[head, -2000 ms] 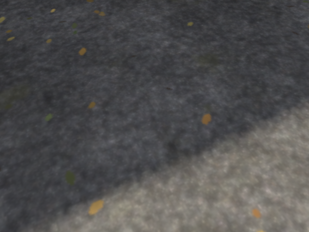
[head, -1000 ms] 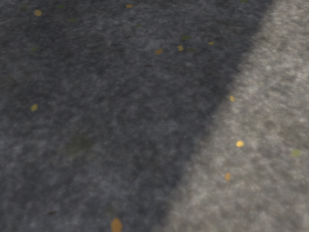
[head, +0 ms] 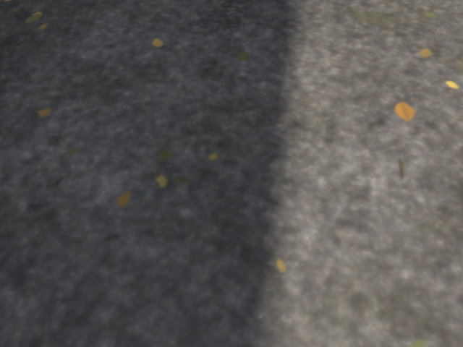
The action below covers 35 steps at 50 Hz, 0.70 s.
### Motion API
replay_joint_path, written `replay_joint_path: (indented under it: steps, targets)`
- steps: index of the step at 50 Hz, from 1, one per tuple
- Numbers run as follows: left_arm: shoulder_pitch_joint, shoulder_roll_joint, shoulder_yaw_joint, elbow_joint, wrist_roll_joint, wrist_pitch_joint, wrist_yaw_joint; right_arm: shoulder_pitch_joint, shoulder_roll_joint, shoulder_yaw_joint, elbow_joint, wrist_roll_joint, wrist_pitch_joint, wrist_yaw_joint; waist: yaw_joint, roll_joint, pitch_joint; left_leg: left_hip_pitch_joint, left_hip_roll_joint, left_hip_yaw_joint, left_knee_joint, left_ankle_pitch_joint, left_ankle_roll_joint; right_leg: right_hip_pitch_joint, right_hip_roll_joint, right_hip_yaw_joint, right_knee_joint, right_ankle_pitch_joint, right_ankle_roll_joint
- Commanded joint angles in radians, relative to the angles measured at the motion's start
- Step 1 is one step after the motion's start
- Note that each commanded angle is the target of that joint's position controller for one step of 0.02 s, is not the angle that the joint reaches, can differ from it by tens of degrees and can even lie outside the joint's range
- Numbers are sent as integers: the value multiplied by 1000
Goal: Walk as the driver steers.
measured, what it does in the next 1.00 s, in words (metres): walks ahead, turning right: left foot, then right foot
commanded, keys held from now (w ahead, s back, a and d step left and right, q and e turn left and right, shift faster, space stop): e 1.00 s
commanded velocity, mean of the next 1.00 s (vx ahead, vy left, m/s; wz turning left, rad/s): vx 0.06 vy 0.00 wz -0.58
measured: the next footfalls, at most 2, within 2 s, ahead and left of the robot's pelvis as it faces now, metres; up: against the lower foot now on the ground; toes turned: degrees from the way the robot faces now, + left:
left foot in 0.34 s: +0.26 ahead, +0.12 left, +0.00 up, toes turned -18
right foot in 0.74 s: +0.12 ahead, -0.12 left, +0.00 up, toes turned -28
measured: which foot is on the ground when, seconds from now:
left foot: up 0.00-0.32, down 0.34-0.74, up 0.76-1.00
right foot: down 0.00-0.34, up 0.36-0.72, down 0.74-1.00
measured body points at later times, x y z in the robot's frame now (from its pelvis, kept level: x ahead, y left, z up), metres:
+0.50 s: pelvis +0.13 +0.03 +0.00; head +0.18 +0.04 +0.45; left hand +0.35 +0.28 -0.10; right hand +0.22 -0.27 -0.08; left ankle +0.22 +0.13 -0.73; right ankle +0.06 -0.08 -0.65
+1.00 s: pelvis +0.12 -0.02 +0.01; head +0.13 -0.07 +0.46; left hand +0.40 +0.14 -0.06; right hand +0.09 -0.35 -0.10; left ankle +0.22 +0.11 -0.66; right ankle +0.08 -0.10 -0.73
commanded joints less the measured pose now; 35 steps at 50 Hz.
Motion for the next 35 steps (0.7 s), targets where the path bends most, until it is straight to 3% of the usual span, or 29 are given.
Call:
replay_joint_path:
  steps: [1,4,7,12,15,16,17,18,19,20,21,22,24,26,30,33,35]
  targets:
    - [12,144,43,-63,8,-3,13,45,-110,-33,-75,-6,12,-12,-28,-61,-163,-131,43,-40,-64,39,-31,212,-272,291,-142,658,-216]
    - [17,177,55,-46,2,9,31,20,-79,-25,-83,-12,33,-22,-31,-79,-172,-100,8,-23,-222,124,-64,134,-236,244,-136,677,-202]
    - [32,179,56,-30,-11,35,51,-59,-69,-22,-101,-10,42,-19,-6,-97,-196,-54,-26,-31,-362,274,-70,120,-194,239,-107,566,-147]
    - [58,174,55,-19,-11,66,63,-169,-81,-29,-139,2,41,-8,28,-130,-174,-42,-63,-75,-540,254,-56,188,-201,366,-45,374,-116]
    - [18,160,49,-34,-16,74,66,-126,-99,-44,-132,2,25,-4,-10,-165,-157,62,-64,-77,-732,296,-17,215,-175,442,26,282,-77]
    - [9,139,42,-43,-15,74,67,-94,-113,-51,-126,-4,17,-7,-27,-152,-163,173,-16,-87,-830,446,12,175,-135,429,80,202,-42]
    - [58,83,26,-51,3,71,64,-66,-176,-63,-134,-19,19,-16,0,-2,-233,351,188,-240,-814,710,92,75,-57,329,262,-92,11]
    - [160,77,25,-54,-6,68,65,-54,-203,-71,-124,-44,37,-18,51,239,-240,479,384,-495,-812,955,290,-148,87,187,447,-585,76]
    - [194,167,45,-34,3,64,62,-33,-159,-67,-124,-21,43,-18,34,219,-257,471,437,-578,-825,879,349,-210,13,161,645,-578,123]
    - [150,212,63,-18,-11,74,62,-55,-106,-53,-138,-15,46,-22,16,131,-216,429,370,-448,-812,800,315,-224,-19,156,734,-499,146]
    - [128,205,68,-6,-16,90,68,-90,-84,-47,-145,-14,53,-23,22,77,-180,380,300,-337,-814,714,269,-228,-38,136,765,-436,164]
    - [111,193,68,-11,-14,104,72,-117,-78,-44,-148,-7,60,-26,23,74,-152,339,270,-283,-830,637,248,-232,-53,127,773,-389,174]
    - [91,132,52,-28,-20,114,66,-134,-90,-47,-142,-14,72,-31,27,109,-117,264,204,-163,-873,589,234,-183,-63,63,708,-319,184]
    - [56,101,43,-49,-20,110,63,-116,-99,-55,-132,-17,81,-36,4,148,-130,303,207,-119,-886,598,252,-176,-76,28,611,-299,191]
    - [13,91,33,-77,-12,104,45,-118,-140,-74,-122,-7,90,-33,-17,157,-172,318,254,-67,-890,595,267,-69,-123,-3,416,-259,173]
    - [15,109,39,-82,-12,109,30,-117,-160,-82,-110,6,93,-24,-18,166,-166,307,273,-41,-881,534,257,3,-122,-38,293,-232,145]
    - [42,111,45,-77,-11,111,19,-129,-169,-86,-102,20,94,-22,7,157,-158,292,278,-20,-843,482,225,70,-112,-62,158,-164,109]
